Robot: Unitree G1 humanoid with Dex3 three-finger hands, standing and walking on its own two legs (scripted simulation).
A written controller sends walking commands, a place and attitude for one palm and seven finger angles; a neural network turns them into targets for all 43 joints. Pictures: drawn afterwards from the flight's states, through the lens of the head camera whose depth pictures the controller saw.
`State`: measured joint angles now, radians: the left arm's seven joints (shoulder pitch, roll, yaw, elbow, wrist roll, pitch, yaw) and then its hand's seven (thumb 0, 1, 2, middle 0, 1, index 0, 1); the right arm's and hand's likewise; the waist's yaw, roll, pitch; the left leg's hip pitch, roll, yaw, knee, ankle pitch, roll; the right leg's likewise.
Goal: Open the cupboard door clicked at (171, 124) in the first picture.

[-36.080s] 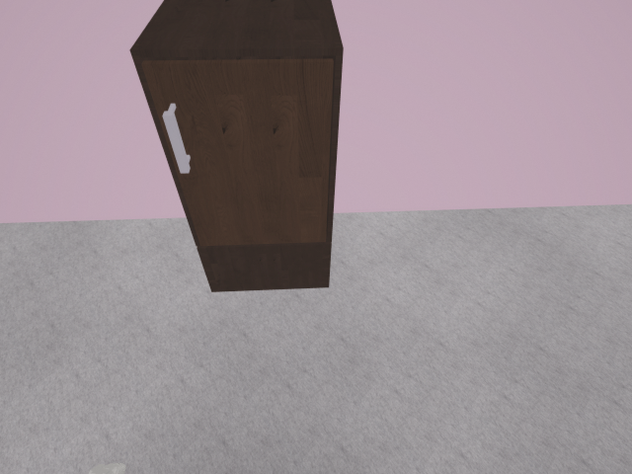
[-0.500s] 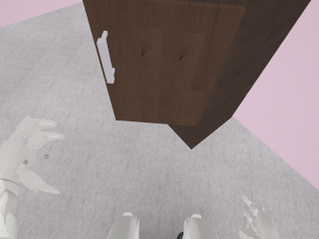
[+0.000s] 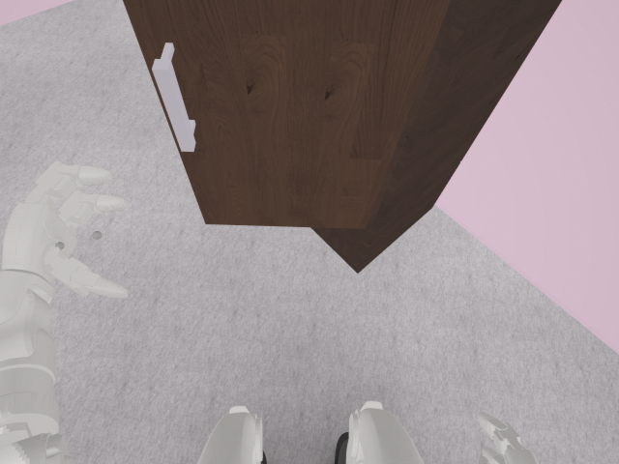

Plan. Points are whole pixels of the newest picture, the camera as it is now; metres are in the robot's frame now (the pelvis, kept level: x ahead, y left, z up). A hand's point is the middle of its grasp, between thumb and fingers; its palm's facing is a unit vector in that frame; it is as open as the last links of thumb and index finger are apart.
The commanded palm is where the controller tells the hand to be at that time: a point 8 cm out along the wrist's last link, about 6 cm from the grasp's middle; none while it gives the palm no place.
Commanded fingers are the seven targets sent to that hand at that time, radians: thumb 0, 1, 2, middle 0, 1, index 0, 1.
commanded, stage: move the hooked fingers beside the handle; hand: left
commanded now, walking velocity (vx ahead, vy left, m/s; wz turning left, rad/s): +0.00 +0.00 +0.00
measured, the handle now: (179, 101) +0.62 +0.21 +0.04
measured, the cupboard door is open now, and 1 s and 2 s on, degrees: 48 48 48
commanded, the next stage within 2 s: slide the fingers in behind the handle in 1.86 s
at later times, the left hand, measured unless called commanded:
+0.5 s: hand (114, 179) +0.46 +0.27 +0.04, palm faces -0.01 -1.00 -0.04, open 14.0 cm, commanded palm +0.45 +0.31 +0.04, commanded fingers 0.00 -0.50 0.30 -0.30 -1.20 -0.30 -1.20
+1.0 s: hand (126, 132) +0.55 +0.27 +0.04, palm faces -0.01 -1.00 -0.02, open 14.0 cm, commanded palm +0.55 +0.30 +0.03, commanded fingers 0.00 -0.50 0.30 -0.30 -1.20 -0.30 -1.20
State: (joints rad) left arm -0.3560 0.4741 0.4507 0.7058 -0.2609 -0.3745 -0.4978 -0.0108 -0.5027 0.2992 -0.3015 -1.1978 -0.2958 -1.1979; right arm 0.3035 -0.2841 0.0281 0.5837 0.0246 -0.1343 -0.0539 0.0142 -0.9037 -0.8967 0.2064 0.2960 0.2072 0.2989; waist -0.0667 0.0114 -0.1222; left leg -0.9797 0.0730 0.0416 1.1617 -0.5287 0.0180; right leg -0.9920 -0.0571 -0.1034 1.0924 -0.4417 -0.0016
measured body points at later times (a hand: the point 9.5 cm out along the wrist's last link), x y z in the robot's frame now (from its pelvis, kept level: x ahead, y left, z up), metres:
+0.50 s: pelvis +0.00 +0.00 -0.01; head +0.14 +0.03 +0.41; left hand +0.45 +0.32 +0.05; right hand +0.05 -0.28 -0.12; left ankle +0.01 +0.11 -0.65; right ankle +0.04 -0.13 -0.65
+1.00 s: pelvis -0.01 +0.02 -0.03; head +0.18 +0.05 +0.37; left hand +0.54 +0.33 +0.05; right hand -0.02 -0.26 -0.12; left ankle +0.01 +0.11 -0.65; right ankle +0.04 -0.13 -0.65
